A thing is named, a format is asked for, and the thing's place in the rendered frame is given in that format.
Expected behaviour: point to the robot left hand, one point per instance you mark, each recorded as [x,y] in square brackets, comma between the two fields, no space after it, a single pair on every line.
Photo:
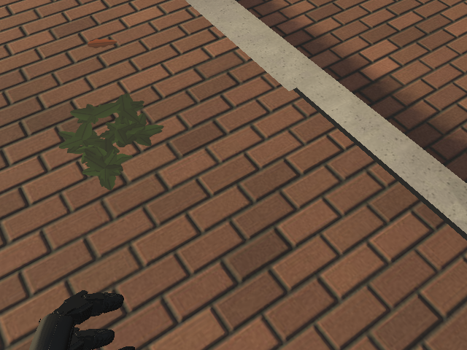
[56,331]

